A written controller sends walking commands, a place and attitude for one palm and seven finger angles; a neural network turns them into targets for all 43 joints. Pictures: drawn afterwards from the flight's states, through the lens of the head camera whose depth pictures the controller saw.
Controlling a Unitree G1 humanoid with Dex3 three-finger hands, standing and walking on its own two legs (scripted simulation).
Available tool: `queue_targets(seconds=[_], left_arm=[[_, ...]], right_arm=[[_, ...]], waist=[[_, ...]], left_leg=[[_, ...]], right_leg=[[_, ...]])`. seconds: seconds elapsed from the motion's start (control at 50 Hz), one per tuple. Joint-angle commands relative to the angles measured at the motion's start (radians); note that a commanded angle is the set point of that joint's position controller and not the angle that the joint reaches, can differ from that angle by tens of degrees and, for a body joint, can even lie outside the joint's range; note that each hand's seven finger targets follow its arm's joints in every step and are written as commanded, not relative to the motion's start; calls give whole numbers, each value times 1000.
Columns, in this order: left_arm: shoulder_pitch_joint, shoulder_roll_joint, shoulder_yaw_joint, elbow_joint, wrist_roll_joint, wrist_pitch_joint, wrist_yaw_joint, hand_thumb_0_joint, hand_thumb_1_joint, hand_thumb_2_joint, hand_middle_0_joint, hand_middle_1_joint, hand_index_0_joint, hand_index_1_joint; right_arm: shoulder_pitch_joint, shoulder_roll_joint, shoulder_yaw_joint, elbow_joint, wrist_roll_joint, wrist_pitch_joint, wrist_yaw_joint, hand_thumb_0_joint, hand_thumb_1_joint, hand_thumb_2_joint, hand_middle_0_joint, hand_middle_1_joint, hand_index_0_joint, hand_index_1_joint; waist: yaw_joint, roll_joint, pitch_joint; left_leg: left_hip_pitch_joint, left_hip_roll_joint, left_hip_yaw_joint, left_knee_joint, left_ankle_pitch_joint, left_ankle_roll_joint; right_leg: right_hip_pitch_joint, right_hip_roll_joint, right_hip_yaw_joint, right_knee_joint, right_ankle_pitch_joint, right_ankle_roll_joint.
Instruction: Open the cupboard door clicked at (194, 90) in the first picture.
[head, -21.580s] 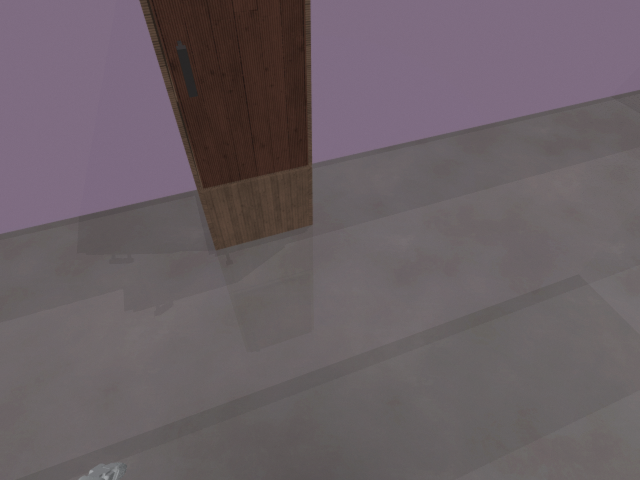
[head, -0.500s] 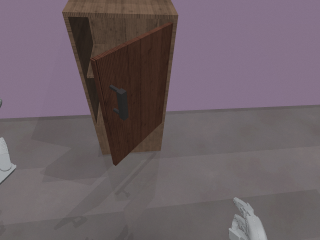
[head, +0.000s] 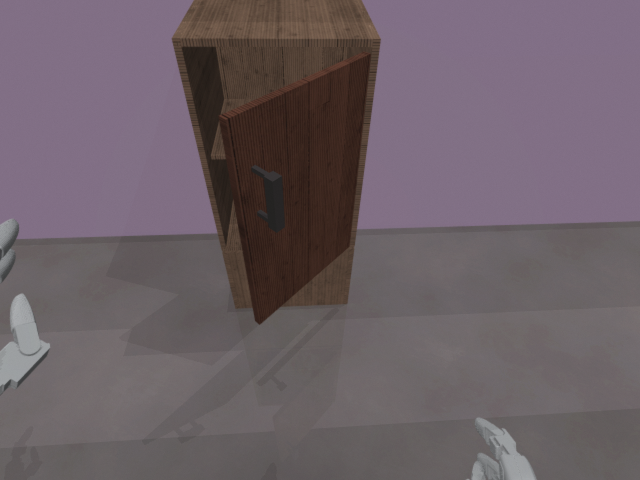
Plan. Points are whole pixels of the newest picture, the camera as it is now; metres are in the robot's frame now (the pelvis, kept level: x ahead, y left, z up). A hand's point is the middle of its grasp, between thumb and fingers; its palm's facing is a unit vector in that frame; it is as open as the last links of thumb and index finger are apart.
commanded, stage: stop stepping back and stand still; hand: left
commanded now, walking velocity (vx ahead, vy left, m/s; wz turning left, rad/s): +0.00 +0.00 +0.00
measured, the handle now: (267, 198) +0.60 +0.13 +0.01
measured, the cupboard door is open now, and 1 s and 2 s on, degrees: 45 45 45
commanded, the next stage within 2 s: let the arm hang, fingers relaxed in 0.36 s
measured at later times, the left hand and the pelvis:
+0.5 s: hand (35, 360) +0.20 +0.29 +0.12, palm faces +0.36 -0.79 -0.50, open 7.4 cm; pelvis -0.01 +0.02 +0.00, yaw +1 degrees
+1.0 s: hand out of the picture -0.04 +0.21 -0.17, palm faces +0.05 -0.97 -0.24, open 7.3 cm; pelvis -0.01 +0.00 +0.00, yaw +3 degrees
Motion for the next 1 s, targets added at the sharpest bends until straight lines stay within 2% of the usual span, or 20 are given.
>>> queue_targets(seconds=[0.0, 0.06, 0.12, 0.2, 0.26, 0.32, 0.42, 0.44, 0.46, 0.48, 0.52, 0.56, 0.58, 0.62, 0.64, 0.68, 0.78, 0.88, 0.9, 0.98], left_arm=[[-75, 164, 116, -184, -12, -56, 24, 0, 900, 900, -200, -300, -200, -300], [-77, 156, 112, -172, -11, -50, 22, 0, 900, 900, -200, -300, -200, -300], [-96, 154, 103, -200, -9, -46, 21, 0, 900, 900, -200, -300, -200, -300], [-97, 168, 113, -221, -8, -41, 23, 0, 900, 900, -200, -300, -200, -300], [-84, 155, 106, -222, -7, -41, 24, 0, 900, 900, -200, -300, -200, -300], [-62, 153, 109, -210, -12, -43, 23, 0, 900, 900, -200, -300, -200, -300], [-47, 153, 111, -209, -15, -44, 23, 0, 900, 900, -200, -300, -200, -300], [-132, -13, -315, 582, 59, 96, -120, 0, 900, 900, -200, -300, -200, -300], [-138, -17, -278, 613, 47, 171, -144, 0, 900, 900, -200, -300, -200, -300], [-175, -23, -286, 635, 46, 186, -148, 0, 900, 900, -200, -300, -200, -300], [-225, 2, -295, 730, 54, 186, -151, 0, 900, 900, -200, -300, -200, -300], [-280, 40, -301, 863, 58, 184, -152, 0, 900, 900, -200, -300, -200, -300], [-313, 55, -306, 930, 57, 185, -151, 0, 900, 900, -200, -300, -200, -300], [-372, 55, -331, 1057, 51, 195, -146, 0, 900, 900, -200, -300, -200, -300], [-392, 50, -342, 1112, 47, 198, -144, 0, 900, 900, -200, -300, -200, -300], [-404, 41, -354, 1209, 42, 198, -141, 0, 900, 900, -200, -300, -200, -300], [-356, -7, -354, 1394, 32, 191, -136, 0, 900, 900, -200, -300, -200, -300], [-347, -15, -357, 1495, 25, 189, -135, 0, 900, 900, -200, -300, -200, -300], [-343, -17, -356, 1504, 25, 188, -133, 0, 900, 900, -200, -300, -200, -300], [-343, -29, -359, 1538, 23, 194, -131, 0, 900, 900, -200, -300, -200, -300]], right_arm=[[-99, -135, -48, -144, 2, -50, -5, 0, -900, -900, 200, 300, 200, 300], [-101, -131, -46, -144, 1, -44, -3, 0, -900, -900, 200, 300, 200, 300], [-110, -128, -43, -148, 1, -44, -5, 0, -900, -900, 200, 300, 200, 300], [-111, -131, -42, -154, 1, -44, -10, 0, -900, -900, 200, 300, 200, 300], [-111, -129, -41, -158, 1, -41, -11, 0, -900, -900, 200, 300, 200, 300], [-111, -128, -44, -159, 1, -39, -10, 0, -900, -900, 200, 300, 200, 300], [-112, -131, -47, -161, 2, -35, -12, 0, -900, -900, 200, 300, 200, 300], [-187, -315, -99, 99, 7, -63, 77, 0, -900, -900, 200, 300, 200, 300], [-103, -272, -97, 100, 5, 8, 78, 0, -900, -900, 200, 300, 200, 300], [-90, -268, -89, 95, -6, 32, 74, 0, -900, -900, 200, 300, 200, 300], [-114, -280, -78, 91, -15, 58, 67, 0, -900, -900, 200, 300, 200, 300], [-129, -295, -76, 121, -21, 75, 68, 0, -900, -900, 200, 300, 200, 300], [-124, -293, -74, 139, -20, 85, 68, 0, -900, -900, 200, 300, 200, 300], [-115, -254, -59, 181, -22, 110, 68, 0, -900, -900, 200, 300, 200, 300], [-107, -238, -51, 204, -25, 120, 68, 0, -900, -900, 200, 300, 200, 300], [-102, -222, -42, 245, -25, 127, 66, 0, -900, -900, 200, 300, 200, 300], [-54, -181, -34, 337, -24, 133, 50, 0, -900, -900, 200, 300, 200, 300], [12, -163, -38, 408, -20, 139, 43, 0, -900, -900, 200, 300, 200, 300], [23, -165, -41, 413, -19, 141, 41, 0, -900, -900, 200, 300, 200, 300], [62, -147, -40, 443, -21, 144, 38, 0, -900, -900, 200, 300, 200, 300]], waist=[[7, 39, -19], [6, 25, -35], [7, 78, -37], [13, 93, -54], [14, 102, -54], [13, 71, -54], [13, 81, -61], [-24, 89, 56], [-8, 106, -30], [-7, 107, -47], [10, -28, -60], [21, -143, -74], [14, -170, -79], [-1, -123, -40], [-5, -71, -28], [-2, 14, -22], [9, 129, -34], [6, 84, 11], [6, 36, 21], [4, 18, 55]], left_leg=[[-113, 31, -60, -112, -35, 38], [-96, 27, -55, -114, -15, 35], [-93, 29, -55, -138, -8, 32], [-113, 39, -71, -182, 13, 27], [-128, 38, -66, -176, 38, 26], [-117, 30, -59, -158, 52, 20], [-113, 27, -58, -161, 65, 15], [-188, 60, -107, -6, 237, 31], [-97, 82, -87, -20, 324, 23], [-136, 112, -134, -47, 278, 55], [-171, 128, -184, -67, 249, 90], [-147, 94, -165, -46, 196, 81], [-118, 71, -146, -30, 165, 73], [-83, 31, -115, -25, 68, 57], [-66, 23, -107, -34, 41, 51], [-58, 34, -117, -77, 24, 50], [-55, 46, -110, -117, -5, 41], [-44, 47, -107, -120, 7, 40], [-31, 51, -107, -117, 10, 43], [-47, 54, -110, -139, -11, 46]], right_leg=[[68, -63, 126, -127, -36, 33], [75, -57, 123, -139, -14, 35], [84, -50, 105, -129, 13, 39], [134, -28, 60, -91, 62, 49], [159, -30, 55, -84, 101, 49], [151, -39, 64, -106, 114, 45], [158, -38, 56, -107, 123, 46], [-15, -114, 21, 34, 201, 19], [-52, -108, 68, 25, 134, 8], [-53, -83, 37, 80, 14, 7], [8, -67, 48, 102, -12, 2], [39, -99, 79, 38, 41, -9], [32, -126, 104, 6, 57, -18], [-22, -163, 152, -66, -16, -37], [-36, -166, 158, -89, -64, -37], [-19, -148, 154, -105, -109, -27], [54, -143, 138, -145, -96, -22], [52, -149, 125, -184, -109, -27], [40, -146, 119, -193, -118, -27], [36, -142, 110, -197, -143, -23]])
